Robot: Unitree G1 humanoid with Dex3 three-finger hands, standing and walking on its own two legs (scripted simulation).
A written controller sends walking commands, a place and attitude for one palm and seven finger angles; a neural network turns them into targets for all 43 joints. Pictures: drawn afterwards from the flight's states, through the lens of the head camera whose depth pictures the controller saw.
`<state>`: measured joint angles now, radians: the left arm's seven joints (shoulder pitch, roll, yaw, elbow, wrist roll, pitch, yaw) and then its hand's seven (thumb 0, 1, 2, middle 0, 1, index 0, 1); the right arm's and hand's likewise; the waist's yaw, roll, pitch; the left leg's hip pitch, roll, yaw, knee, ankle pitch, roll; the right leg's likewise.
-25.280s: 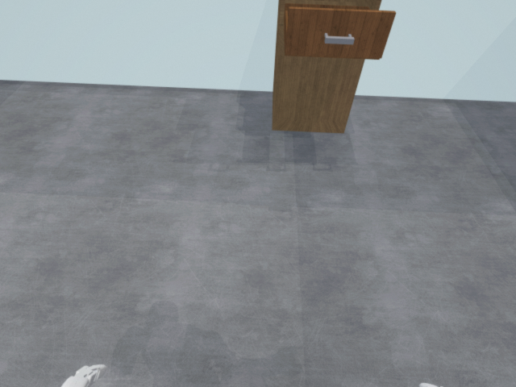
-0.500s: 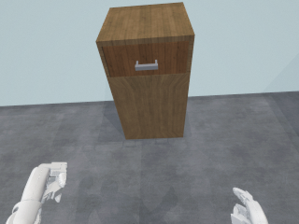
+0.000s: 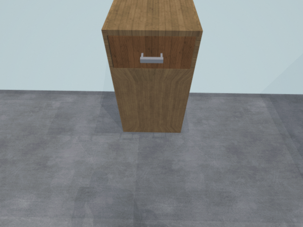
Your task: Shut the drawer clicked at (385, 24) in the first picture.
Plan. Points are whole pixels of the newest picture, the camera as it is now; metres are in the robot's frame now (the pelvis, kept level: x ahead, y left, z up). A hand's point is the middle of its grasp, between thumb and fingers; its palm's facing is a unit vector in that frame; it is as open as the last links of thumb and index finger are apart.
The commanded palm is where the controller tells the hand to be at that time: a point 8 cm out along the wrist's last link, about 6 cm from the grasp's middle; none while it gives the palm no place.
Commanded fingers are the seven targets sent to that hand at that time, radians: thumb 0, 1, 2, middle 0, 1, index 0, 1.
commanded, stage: let the arm hang, fingers relaxed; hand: left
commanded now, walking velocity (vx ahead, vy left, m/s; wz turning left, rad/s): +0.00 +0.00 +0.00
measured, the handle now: (151, 57) +0.86 +0.06 -0.05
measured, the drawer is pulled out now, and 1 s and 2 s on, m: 0.00 0.00 0.00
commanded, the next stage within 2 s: look to check the result in 0.48 s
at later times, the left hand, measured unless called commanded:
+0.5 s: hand out of the picture +0.03 +0.16 -0.18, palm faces +0.02 -0.98 -0.18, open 7.3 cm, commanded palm none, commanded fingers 0.00 0.90 0.90 -0.20 -0.30 -0.20 -0.30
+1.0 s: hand out of the picture +0.03 +0.15 -0.17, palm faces +0.02 -0.98 -0.18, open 7.4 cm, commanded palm none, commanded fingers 0.00 0.90 0.90 -0.20 -0.30 -0.20 -0.30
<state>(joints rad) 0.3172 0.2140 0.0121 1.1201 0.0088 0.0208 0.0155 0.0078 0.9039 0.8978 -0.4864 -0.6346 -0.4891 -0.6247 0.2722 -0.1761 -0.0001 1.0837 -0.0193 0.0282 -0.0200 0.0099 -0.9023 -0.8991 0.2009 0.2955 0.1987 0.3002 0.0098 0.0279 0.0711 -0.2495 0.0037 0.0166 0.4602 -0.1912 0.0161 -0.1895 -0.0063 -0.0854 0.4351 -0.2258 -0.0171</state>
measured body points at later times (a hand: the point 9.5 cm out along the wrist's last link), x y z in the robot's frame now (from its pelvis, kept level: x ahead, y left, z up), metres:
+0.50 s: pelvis +0.02 +0.00 +0.00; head +0.03 +0.00 +0.45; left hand +0.03 +0.22 -0.16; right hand +0.00 -0.21 -0.16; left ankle +0.04 +0.11 -0.74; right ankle +0.01 -0.11 -0.74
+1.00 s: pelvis +0.03 -0.01 +0.00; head +0.04 -0.01 +0.45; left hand +0.03 +0.21 -0.16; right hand +0.02 -0.23 -0.16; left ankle +0.04 +0.11 -0.74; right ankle +0.01 -0.11 -0.74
